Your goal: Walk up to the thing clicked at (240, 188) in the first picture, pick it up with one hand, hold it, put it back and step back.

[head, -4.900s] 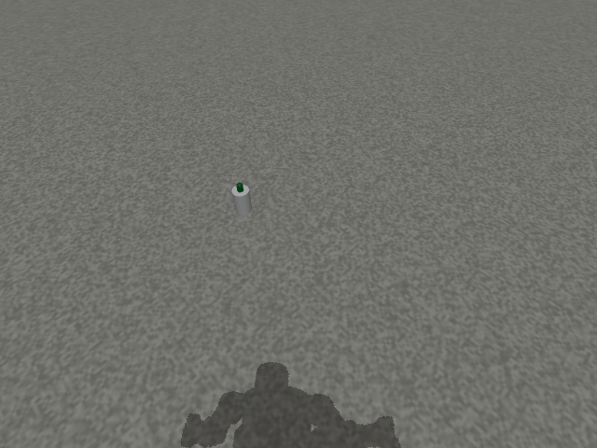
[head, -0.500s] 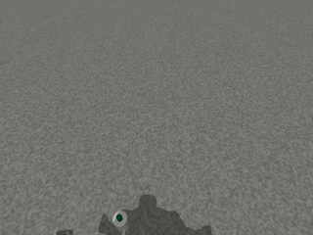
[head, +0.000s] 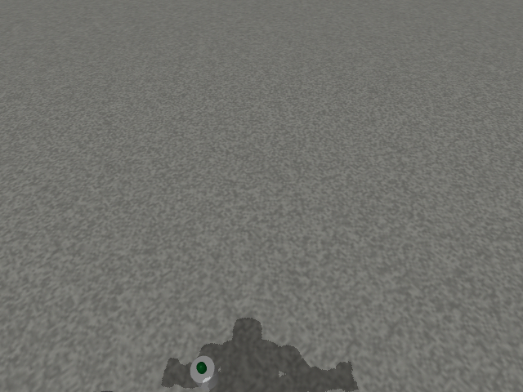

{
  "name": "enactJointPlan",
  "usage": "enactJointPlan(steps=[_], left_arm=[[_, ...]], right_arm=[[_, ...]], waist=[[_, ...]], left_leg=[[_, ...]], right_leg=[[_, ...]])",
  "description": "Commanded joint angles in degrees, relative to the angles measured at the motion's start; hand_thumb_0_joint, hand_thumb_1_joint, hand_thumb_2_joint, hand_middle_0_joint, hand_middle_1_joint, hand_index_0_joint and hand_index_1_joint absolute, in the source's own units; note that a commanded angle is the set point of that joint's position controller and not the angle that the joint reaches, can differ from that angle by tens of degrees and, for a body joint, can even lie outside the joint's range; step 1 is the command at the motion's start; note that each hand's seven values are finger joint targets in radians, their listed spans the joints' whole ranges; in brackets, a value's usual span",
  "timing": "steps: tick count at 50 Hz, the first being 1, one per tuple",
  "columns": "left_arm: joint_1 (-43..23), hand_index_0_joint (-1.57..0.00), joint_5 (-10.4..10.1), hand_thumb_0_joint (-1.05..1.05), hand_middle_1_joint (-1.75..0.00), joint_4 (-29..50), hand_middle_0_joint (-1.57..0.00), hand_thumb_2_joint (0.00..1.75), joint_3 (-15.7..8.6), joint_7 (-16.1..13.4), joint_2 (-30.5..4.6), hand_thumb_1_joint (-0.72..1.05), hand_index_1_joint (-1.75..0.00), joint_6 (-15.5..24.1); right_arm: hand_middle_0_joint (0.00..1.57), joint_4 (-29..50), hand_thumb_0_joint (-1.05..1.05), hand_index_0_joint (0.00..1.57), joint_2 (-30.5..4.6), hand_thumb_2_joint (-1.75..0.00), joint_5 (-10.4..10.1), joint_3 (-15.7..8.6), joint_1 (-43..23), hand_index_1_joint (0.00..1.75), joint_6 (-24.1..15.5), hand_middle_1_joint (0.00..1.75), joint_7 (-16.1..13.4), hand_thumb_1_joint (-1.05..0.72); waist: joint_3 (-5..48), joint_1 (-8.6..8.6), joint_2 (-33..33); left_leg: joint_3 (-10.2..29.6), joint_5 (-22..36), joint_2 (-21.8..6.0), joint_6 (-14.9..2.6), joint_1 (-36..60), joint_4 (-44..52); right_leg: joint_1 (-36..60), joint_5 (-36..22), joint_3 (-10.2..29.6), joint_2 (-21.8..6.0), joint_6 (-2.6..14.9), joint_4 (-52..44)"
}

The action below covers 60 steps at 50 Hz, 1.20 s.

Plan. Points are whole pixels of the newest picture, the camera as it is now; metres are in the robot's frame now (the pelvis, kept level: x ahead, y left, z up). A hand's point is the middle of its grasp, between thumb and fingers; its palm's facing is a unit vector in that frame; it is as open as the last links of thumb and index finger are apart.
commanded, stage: walk up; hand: left
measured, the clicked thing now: (204, 371) +0.29 +0.22 -0.70
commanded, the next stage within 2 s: stand in 0.76 s
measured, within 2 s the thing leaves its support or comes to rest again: neither
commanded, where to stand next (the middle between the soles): +0.01 +0.00 m, yaw +0 degrees
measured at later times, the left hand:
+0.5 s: hand out of the picture +0.09 +0.25 -0.16, palm faces +0.01 -0.95 -0.32, open 7.4 cm
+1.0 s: hand out of the picture +0.08 +0.25 -0.15, palm faces -0.01 -0.94 -0.34, open 7.4 cm
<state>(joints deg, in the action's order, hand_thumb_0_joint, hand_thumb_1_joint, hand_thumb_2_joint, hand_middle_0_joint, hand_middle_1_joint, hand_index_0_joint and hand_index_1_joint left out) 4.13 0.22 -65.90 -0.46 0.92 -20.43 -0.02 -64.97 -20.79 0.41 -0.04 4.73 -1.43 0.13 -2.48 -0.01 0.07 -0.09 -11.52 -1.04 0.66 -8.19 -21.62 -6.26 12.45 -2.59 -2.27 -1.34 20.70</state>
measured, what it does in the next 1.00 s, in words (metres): stands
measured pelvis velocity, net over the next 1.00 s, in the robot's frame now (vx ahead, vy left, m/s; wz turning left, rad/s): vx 0.00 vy -0.01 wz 0.01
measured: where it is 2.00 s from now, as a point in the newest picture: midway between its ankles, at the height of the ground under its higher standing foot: outside the picture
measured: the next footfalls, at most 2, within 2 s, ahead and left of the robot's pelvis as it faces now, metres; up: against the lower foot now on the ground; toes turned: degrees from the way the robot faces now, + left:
none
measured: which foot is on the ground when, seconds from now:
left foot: down 0.00-1.00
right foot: down 0.00-1.00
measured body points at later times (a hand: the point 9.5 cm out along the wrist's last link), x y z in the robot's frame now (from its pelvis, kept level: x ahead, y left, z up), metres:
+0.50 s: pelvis +0.01 +0.00 +0.00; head +0.01 +0.00 +0.45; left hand +0.08 +0.30 -0.13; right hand +0.09 -0.31 -0.13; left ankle +0.00 +0.13 -0.75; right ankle -0.01 -0.13 -0.75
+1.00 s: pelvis +0.00 -0.01 +0.00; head +0.01 -0.01 +0.45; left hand +0.08 +0.29 -0.13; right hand +0.09 -0.31 -0.13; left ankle +0.00 +0.13 -0.75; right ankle -0.01 -0.13 -0.75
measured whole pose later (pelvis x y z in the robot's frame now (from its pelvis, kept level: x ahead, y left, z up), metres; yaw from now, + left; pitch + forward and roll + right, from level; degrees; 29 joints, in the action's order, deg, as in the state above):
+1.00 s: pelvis +0.00 -0.01 +0.00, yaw +0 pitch -2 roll +0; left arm 5.0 0.4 -65.1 -0.5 0.6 -19.5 0.2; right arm -65.2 -20.3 0.5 0.2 4.5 -0.6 0.0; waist -3.4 0.0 -0.5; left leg 0.4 -9.2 -1.1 1.2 -6.1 -17.7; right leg -4.5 10.9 -3.1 -2.1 -1.0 17.9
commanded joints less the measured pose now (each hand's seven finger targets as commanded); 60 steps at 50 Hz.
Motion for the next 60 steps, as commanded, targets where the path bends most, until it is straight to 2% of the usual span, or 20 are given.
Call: enactJointPlan(steps=[1,4,12,16,36,37,38,40,46,58,60], left_arm=[[-3.64,-0.20,0.11,0.00,-0.30,3.15,-0.20,0.90,-2.19,-0.98,-11.93,0.90,-0.30,1.50],[-3.53,-0.20,0.23,0.00,-0.30,3.08,-0.20,0.90,-2.38,-1.01,-11.88,0.90,-0.30,1.47],[-2.43,-0.20,0.19,0.00,-0.30,3.18,-0.20,0.90,-2.66,-1.13,-11.48,0.90,-0.30,1.45],[-2.48,-0.20,0.30,0.00,-0.30,3.11,-0.20,0.90,-2.78,-1.19,-11.55,0.90,-0.30,1.31],[-1.87,-0.20,0.52,0.00,-0.30,4.15,-0.20,0.90,-3.44,-1.00,-11.38,0.90,-0.30,1.08],[-2.14,-0.20,0.52,0.00,-0.30,4.22,-0.20,0.90,-3.44,-0.98,-11.36,0.90,-0.30,1.10],[-2.43,-0.20,0.31,0.00,-0.30,4.55,-0.20,0.90,-2.74,-1.17,-11.35,0.90,-0.30,1.33],[-2.01,-0.20,0.13,0.00,-0.30,4.56,-0.20,0.90,-2.71,-1.30,-11.27,0.90,-0.30,1.49],[-1.34,-0.20,0.05,0.00,-0.30,4.22,-0.20,0.90,-2.41,-1.32,-11.53,0.90,-0.30,1.59],[-0.84,-0.20,0.21,0.00,-0.30,4.18,-0.20,0.90,-1.93,-1.25,-11.72,0.90,-0.30,1.77],[-0.47,-0.20,0.23,0.00,-0.30,4.09,-0.20,0.90,-1.83,-1.25,-11.66,0.90,-0.30,1.76]], right_arm=[[0.20,3.01,0.00,0.20,-12.31,-0.90,-0.21,-2.33,-2.37,0.30,-0.81,0.30,-0.63,-0.90],[0.20,2.95,0.00,0.20,-12.38,-0.90,-0.18,-2.35,-2.63,0.30,-0.75,0.30,-0.59,-0.90],[0.20,2.76,0.00,0.20,-11.79,-0.90,-0.08,-2.28,-2.82,0.30,-0.77,0.30,-0.73,-0.90],[0.20,2.73,0.00,0.20,-11.83,-0.90,-0.01,-2.40,-3.18,0.30,-0.63,0.30,-0.77,-0.90],[0.20,3.49,0.00,0.20,-11.63,-0.90,0.16,-2.29,-1.69,0.30,-0.79,0.30,-0.85,-0.90],[0.20,3.59,0.00,0.20,-11.51,-0.90,0.14,-2.28,-1.58,0.30,-0.79,0.30,-0.85,-0.90],[0.20,3.66,0.00,0.20,-11.62,-0.90,0.12,-2.21,-3.02,0.30,-0.58,0.30,-1.01,-0.90],[0.20,3.62,0.00,0.20,-11.84,-0.90,-0.03,-2.22,-2.48,0.30,-0.49,0.30,-1.00,-0.90],[0.20,3.32,0.00,0.20,-11.68,-0.90,-0.04,-2.06,-2.27,0.30,-0.39,0.30,-0.82,-0.90],[0.20,2.79,0.00,0.20,-11.77,-0.90,0.10,-2.06,-2.07,0.30,-0.21,0.30,-0.43,-0.90],[0.20,2.78,0.00,0.20,-11.47,-0.90,0.04,-1.97,-2.15,0.30,-0.18,0.30,-0.40,-0.90]], waist=[[4.57,-0.29,0.96],[4.53,-0.29,0.47],[5.86,0.10,0.01],[4.38,0.14,-0.14],[3.86,0.31,-0.03],[3.73,0.14,0.22],[2.96,0.28,-0.46],[4.24,0.17,-1.03],[6.05,0.25,-0.40],[3.58,0.04,-0.10],[2.52,0.08,0.16]], left_leg=[[4.34,12.21,-5.82,-2.11,1.69,2.64],[4.62,11.47,-5.71,-2.09,1.25,3.01],[4.41,15.16,-5.78,-1.84,2.90,3.20],[4.65,14.21,-5.67,-1.86,2.15,3.80],[5.18,11.37,-5.32,-2.01,0.80,4.18],[5.12,11.24,-5.15,-1.96,0.74,3.98],[5.41,15.72,-6.54,-1.32,1.73,4.46],[5.24,16.81,-6.65,-1.22,2.35,4.00],[4.93,16.54,-6.88,-1.22,4.06,4.77],[4.83,10.26,-6.66,-1.32,2.82,6.18],[4.95,8.14,-6.50,-1.12,2.89,6.52]], right_leg=[[0.49,-9.44,4.42,-5.11,2.24,-3.72],[1.07,-8.68,4.09,-5.16,2.20,-4.02],[2.33,-11.61,3.71,-5.49,1.99,-3.73],[1.99,-10.72,3.28,-5.33,1.85,-3.99],[2.83,-7.12,3.32,-4.85,2.14,-4.63],[2.65,-7.24,3.37,-4.95,2.20,-4.71],[1.65,-11.61,4.27,-6.08,2.19,-4.64],[2.93,-13.43,4.25,-6.26,2.08,-4.72],[3.56,-13.36,4.24,-6.24,2.04,-4.51],[1.40,-8.18,4.92,-6.06,1.99,-6.40],[-0.11,-5.95,5.06,-5.92,1.84,-6.90]])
